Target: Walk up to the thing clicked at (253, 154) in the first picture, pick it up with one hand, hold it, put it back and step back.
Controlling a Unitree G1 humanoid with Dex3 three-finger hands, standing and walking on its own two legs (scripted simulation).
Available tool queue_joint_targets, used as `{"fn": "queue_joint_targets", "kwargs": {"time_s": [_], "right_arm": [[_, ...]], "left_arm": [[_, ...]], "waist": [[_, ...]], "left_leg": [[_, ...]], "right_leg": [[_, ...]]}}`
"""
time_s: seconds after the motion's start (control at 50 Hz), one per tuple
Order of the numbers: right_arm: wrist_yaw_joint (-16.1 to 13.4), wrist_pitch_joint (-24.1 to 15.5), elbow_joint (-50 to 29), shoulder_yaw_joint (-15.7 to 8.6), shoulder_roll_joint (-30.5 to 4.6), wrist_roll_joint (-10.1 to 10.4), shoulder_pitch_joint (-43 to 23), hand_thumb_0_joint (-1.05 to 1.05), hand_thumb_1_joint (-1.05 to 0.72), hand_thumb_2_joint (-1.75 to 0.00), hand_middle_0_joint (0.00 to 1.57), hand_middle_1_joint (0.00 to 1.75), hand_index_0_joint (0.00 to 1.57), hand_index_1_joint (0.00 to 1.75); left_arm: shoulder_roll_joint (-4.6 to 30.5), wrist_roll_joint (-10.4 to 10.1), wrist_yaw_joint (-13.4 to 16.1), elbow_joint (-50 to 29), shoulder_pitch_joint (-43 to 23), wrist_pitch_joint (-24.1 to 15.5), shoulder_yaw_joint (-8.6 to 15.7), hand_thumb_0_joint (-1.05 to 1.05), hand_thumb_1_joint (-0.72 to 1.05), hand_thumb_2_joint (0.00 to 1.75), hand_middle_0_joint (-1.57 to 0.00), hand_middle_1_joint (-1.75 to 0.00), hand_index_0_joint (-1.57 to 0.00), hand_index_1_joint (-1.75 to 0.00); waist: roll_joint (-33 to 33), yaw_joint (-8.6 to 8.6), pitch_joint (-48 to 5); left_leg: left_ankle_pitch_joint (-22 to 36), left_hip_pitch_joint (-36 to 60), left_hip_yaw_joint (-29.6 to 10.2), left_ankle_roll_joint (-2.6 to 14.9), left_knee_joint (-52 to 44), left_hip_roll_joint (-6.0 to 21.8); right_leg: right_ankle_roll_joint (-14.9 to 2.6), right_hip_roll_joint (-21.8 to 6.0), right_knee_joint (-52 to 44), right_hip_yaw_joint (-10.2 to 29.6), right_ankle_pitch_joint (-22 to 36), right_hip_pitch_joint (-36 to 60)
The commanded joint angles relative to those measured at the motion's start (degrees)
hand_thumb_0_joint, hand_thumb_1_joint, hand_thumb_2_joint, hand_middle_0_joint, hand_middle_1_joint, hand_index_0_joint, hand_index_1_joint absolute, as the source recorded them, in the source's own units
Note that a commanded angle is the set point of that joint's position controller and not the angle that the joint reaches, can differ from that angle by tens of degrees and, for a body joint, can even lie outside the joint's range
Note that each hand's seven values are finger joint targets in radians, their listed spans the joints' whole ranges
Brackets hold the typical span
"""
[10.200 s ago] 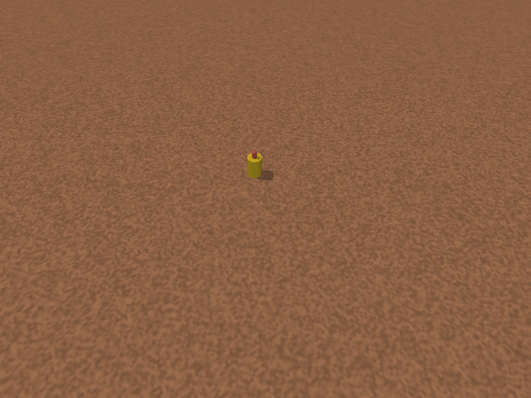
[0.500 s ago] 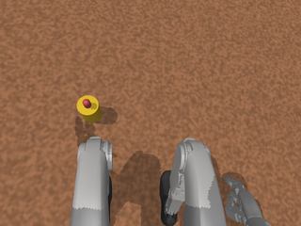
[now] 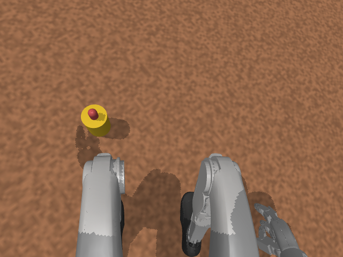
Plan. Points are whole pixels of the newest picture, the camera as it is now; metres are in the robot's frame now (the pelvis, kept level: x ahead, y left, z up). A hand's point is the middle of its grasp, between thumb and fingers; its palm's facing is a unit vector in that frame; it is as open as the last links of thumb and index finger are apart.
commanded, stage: approach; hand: left
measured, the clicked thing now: (96, 119) +0.47 +0.22 -0.29
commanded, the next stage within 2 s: close in in 0.62 s
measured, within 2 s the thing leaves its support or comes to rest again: neither
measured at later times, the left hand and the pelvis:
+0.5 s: hand (9, 113) +0.41 +0.37 -0.11, palm faces +0.18 -0.98 +0.01, open 17.5 cm; pelvis +0.00 +0.00 -0.05, yaw -3 degrees
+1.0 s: hand (74, 126) +0.42 +0.27 -0.24, palm faces +0.17 -0.98 +0.05, open 17.6 cm; pelvis -0.01 +0.01 -0.09, yaw -8 degrees
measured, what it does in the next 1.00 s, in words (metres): lowers itself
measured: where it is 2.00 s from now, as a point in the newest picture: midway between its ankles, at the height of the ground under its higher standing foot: (152, 237)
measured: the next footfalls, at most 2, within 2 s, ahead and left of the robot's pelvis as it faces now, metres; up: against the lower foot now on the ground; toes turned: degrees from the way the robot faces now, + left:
none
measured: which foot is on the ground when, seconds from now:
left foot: down 0.00-1.00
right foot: down 0.00-1.00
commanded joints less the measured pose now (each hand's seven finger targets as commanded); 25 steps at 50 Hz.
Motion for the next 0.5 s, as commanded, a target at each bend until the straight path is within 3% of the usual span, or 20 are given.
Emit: {"fn": "queue_joint_targets", "kwargs": {"time_s": [0.0, 0.06, 0.08, 0.14, 0.18, 0.22, 0.3, 0.38, 0.42, 0.44, 0.48], "right_arm": [[-1.2, -1.1, -3.0, -4.9, -14.0, 0.3, 7.3, 0.00, -0.92, -0.91, 0.20, 0.30, 0.20, 0.30], [-1.1, -1.1, -3.5, -4.8, -14.3, 0.3, 6.7, 0.00, -0.92, -0.91, 0.20, 0.30, 0.20, 0.30], [-1.0, -1.1, -3.5, -4.8, -14.3, 0.4, 6.8, 0.00, -0.93, -0.91, 0.20, 0.30, 0.20, 0.30], [-0.9, -1.1, -3.0, -4.1, -14.2, 0.1, 6.5, 0.00, -0.91, -0.91, 0.20, 0.30, 0.20, 0.30], [-0.7, -1.3, -3.1, -3.5, -14.2, -0.2, 6.0, 0.00, -0.91, -0.91, 0.20, 0.30, 0.20, 0.30], [-0.5, -1.6, -3.3, -2.9, -14.2, -0.7, 5.6, 0.00, -0.91, -0.90, 0.20, 0.30, 0.20, 0.30], [0.2, -1.9, -3.3, -1.2, -14.7, -1.9, 4.4, 0.00, -0.91, -0.90, 0.20, 0.30, 0.20, 0.30], [0.9, -1.5, -4.1, 1.0, -15.7, -3.6, 1.7, 0.00, -0.90, -0.90, 0.20, 0.30, 0.20, 0.30], [1.2, -1.0, -4.1, 2.3, -16.3, -4.5, 0.4, 0.00, -0.91, -0.90, 0.20, 0.30, 0.20, 0.30], [1.4, -0.6, -4.0, 2.8, -16.5, -5.1, 0.1, 0.00, -0.91, -0.90, 0.20, 0.30, 0.20, 0.30], [1.7, 0.3, -4.0, 3.8, -16.9, -6.1, -0.9, 0.00, -0.92, -0.91, 0.20, 0.30, 0.20, 0.30]], "left_arm": [[24.4, -2.6, -0.4, -11.5, -10.7, -3.5, 3.6, 0.00, -0.51, 0.10, -0.04, -0.09, -0.03, -0.10], [24.8, -2.6, -0.5, -11.1, -10.8, -3.6, 4.1, 0.00, -0.51, 0.09, -0.04, -0.08, -0.03, -0.09], [24.1, -2.6, -0.6, -10.6, -10.4, -3.6, 3.9, 0.00, -0.54, 0.15, -0.06, -0.13, -0.03, -0.16], [21.9, -3.5, -1.0, -8.5, -11.0, -4.6, 3.2, 0.00, -0.60, 0.05, -0.07, -0.09, -0.05, -0.11], [21.2, -4.4, -1.2, -6.0, -10.9, -6.1, 3.5, 0.00, -0.60, 0.04, -0.08, -0.09, -0.06, -0.10], [18.0, -5.4, -1.7, -3.2, -11.8, -8.2, 2.0, 0.00, -0.61, 0.04, -0.08, -0.10, -0.06, -0.12], [16.3, -6.4, -1.9, 2.2, -12.7, -12.7, 0.5, 0.00, -0.58, 0.05, -0.07, -0.10, -0.06, -0.11], [19.7, -6.5, -1.0, 2.3, -16.2, -17.8, 0.5, 0.00, -0.58, 0.06, -0.07, -0.09, -0.05, -0.11], [21.0, -6.2, -0.3, 4.9, -14.5, -19.7, 1.1, 0.00, -0.58, 0.05, -0.07, -0.09, -0.05, -0.10], [23.4, -5.9, 0.3, 2.4, -15.6, -21.0, 2.5, 0.00, -0.58, 0.06, -0.07, -0.09, -0.05, -0.11], [22.2, -5.0, 1.1, 4.6, -14.1, -22.7, 1.4, 0.00, -0.60, 0.06, -0.07, -0.10, -0.05, -0.12]], "waist": [[14.9, 2.25, -34.5], [15.3, 1.99, -33.8], [15.2, 2.06, -32.7], [13.7, 0.62, -30.8], [12.4, 0.05, -29.7], [10.5, -1.59, -28.1], [8.6, -2.71, -25.6], [11.4, -3.18, -25.7], [12.6, -2.76, -26.5], [14.2, -2.54, -27.5], [16.3, -2.95, -27.8]], "left_leg": [[7.8, 27.7, 2.7, 1.46, -17.6, -0.7], [6.9, 27.6, 2.4, 1.46, -17.6, -0.7], [5.6, 27.5, 1.9, 1.43, -18.1, -0.7], [6.4, 25.8, 2.0, 1.62, -16.1, -0.7], [6.6, 23.8, 1.8, 1.66, -14.7, -0.7], [6.5, 22.1, 2.0, 1.80, -12.5, -0.7], [4.8, 19.5, 1.6, 1.65, -10.1, -0.4], [2.7, 18.6, 1.6, 1.28, -7.8, -0.1], [4.0, 19.4, 1.7, 1.01, -6.6, 0.0], [5.3, 19.9, 1.4, 0.78, -6.1, 0.2], [7.5, 21.9, 0.9, 0.29, -5.1, 0.5]], "right_leg": [[-3.11, 2.6, -11.2, -2.0, 6.0, 15.0], [-3.03, 2.5, -11.0, -2.2, 5.5, 14.4], [-3.07, 2.5, -10.8, -2.4, 4.6, 12.9], [-2.88, 2.6, -10.4, -2.6, 5.2, 12.7], [-2.88, 2.8, -9.4, -2.8, 5.3, 12.4], [-2.71, 3.1, -9.0, -3.2, 5.3, 12.0], [-2.48, 3.6, -7.5, -4.2, 3.9, 11.7], [-2.45, 4.2, -5.7, -5.2, 2.5, 12.3], [-2.43, 4.4, -4.6, -5.6, 3.6, 13.0], [-2.43, 4.5, -3.6, -5.9, 4.7, 14.0], [-2.49, 4.5, -2.2, -6.4, 6.6, 14.1]]}}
